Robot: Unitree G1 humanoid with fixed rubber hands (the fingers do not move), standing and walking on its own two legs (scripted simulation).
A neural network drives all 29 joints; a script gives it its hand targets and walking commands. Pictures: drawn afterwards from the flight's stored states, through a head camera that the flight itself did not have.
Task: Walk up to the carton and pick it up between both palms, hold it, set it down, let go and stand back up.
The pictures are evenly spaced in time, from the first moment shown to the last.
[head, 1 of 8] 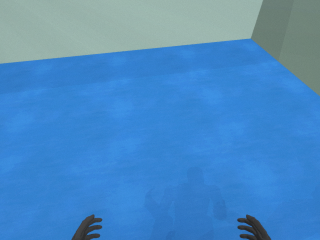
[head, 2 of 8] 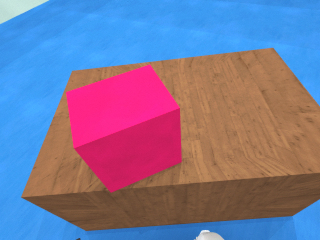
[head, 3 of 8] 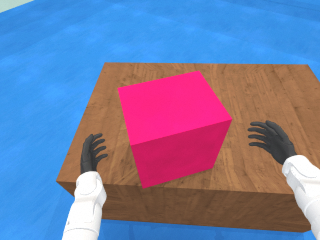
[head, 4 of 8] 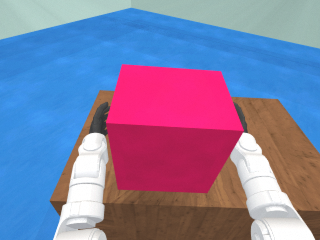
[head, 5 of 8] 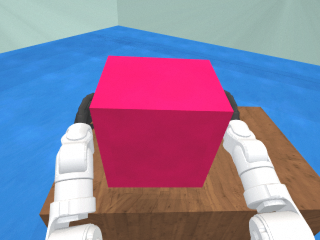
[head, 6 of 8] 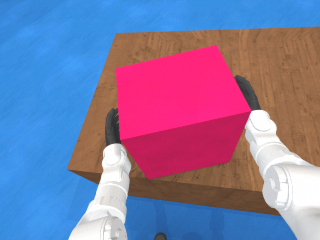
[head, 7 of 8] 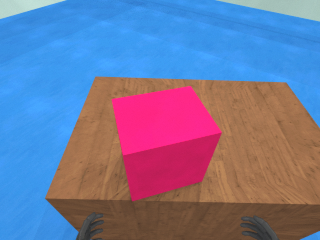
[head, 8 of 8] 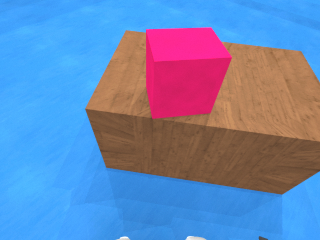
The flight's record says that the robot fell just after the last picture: no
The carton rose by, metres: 0.23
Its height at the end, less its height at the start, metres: +0.00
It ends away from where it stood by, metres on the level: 0.02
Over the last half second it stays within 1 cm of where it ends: yes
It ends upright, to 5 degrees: yes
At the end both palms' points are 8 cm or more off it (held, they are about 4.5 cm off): yes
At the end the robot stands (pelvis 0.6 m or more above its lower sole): yes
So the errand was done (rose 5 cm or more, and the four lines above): yes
